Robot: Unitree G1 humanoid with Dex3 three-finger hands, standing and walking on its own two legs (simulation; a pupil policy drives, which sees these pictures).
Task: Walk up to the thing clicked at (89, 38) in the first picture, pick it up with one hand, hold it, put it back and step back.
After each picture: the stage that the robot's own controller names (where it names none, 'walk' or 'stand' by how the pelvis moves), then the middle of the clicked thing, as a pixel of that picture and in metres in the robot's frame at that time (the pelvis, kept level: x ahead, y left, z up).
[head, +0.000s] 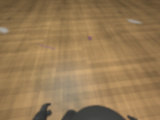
stand; (89, 37) +1.78 +0.00 -0.72
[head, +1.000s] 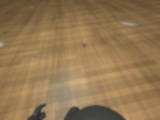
walk; (83, 44) +1.63 +0.25 -0.70
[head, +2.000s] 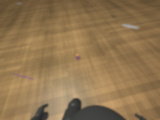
walk; (77, 56) +1.08 +0.32 -0.71
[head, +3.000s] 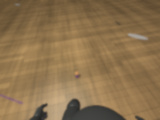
walk; (77, 74) +0.69 +0.23 -0.71
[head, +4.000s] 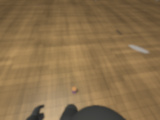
walk; (74, 90) +0.44 +0.16 -0.70
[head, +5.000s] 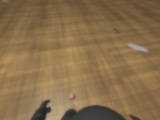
stand; (71, 96) +0.34 +0.19 -0.72
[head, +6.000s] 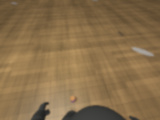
stand; (72, 99) +0.33 +0.18 -0.72
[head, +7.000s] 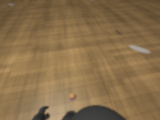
stand; (71, 96) +0.36 +0.20 -0.73
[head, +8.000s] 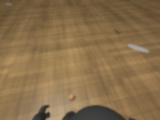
stand; (71, 97) +0.34 +0.21 -0.73
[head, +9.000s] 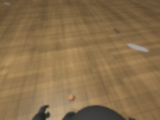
stand; (70, 98) +0.33 +0.22 -0.73
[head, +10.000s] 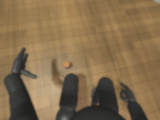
go down; (66, 65) +0.40 +0.21 -0.42
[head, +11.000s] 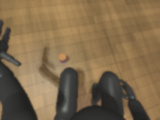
go down; (62, 58) +0.43 +0.22 -0.31
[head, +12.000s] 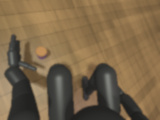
close in; (41, 53) +0.41 +0.25 -0.23
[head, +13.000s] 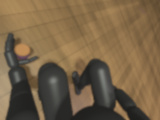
close; (22, 52) +0.41 +0.27 -0.23
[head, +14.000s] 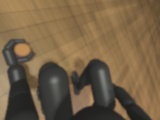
lift; (22, 51) +0.40 +0.27 -0.23
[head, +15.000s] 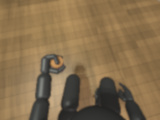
lift; (58, 65) +0.33 +0.21 -0.03
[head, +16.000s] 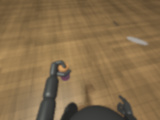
hold; (64, 72) +0.32 +0.17 +0.00
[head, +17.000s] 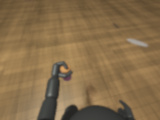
hold; (66, 72) +0.32 +0.17 +0.00
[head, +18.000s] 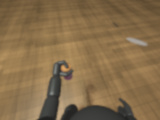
hold; (67, 71) +0.33 +0.16 -0.01
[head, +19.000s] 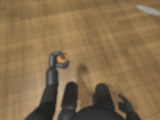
crouch; (63, 61) +0.39 +0.18 -0.07
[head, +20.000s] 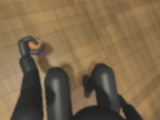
lower; (37, 48) +0.44 +0.26 -0.18
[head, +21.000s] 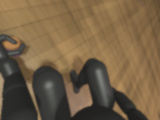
lower; (13, 47) +0.43 +0.29 -0.23
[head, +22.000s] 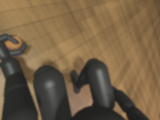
lower; (15, 46) +0.43 +0.29 -0.23
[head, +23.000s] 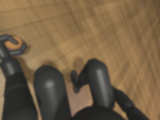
lower; (15, 47) +0.43 +0.29 -0.23
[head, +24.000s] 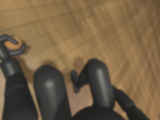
lower; (15, 47) +0.43 +0.29 -0.23
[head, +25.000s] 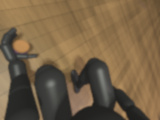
open; (21, 49) +0.42 +0.26 -0.23
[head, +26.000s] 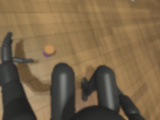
stand; (48, 51) +0.42 +0.24 -0.25
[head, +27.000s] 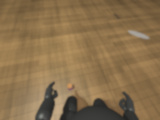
stand; (69, 86) +0.37 +0.18 -0.61
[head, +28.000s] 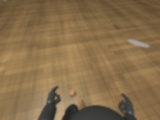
stand; (71, 93) +0.37 +0.19 -0.67
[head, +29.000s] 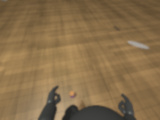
stand; (71, 94) +0.36 +0.18 -0.67
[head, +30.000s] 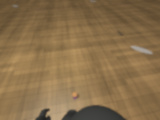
stand; (74, 95) +0.38 +0.18 -0.72
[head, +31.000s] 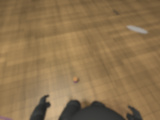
walk; (75, 80) +0.45 +0.14 -0.70
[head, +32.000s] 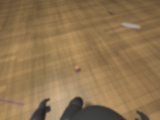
walk; (77, 69) +0.70 +0.22 -0.71
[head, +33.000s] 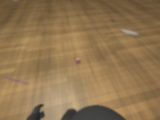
stand; (77, 60) +1.00 +0.20 -0.70
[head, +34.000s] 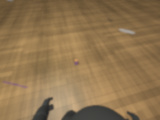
stand; (76, 61) +0.97 +0.22 -0.72
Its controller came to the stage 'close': yes
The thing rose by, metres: 0.72
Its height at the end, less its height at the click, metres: +0.00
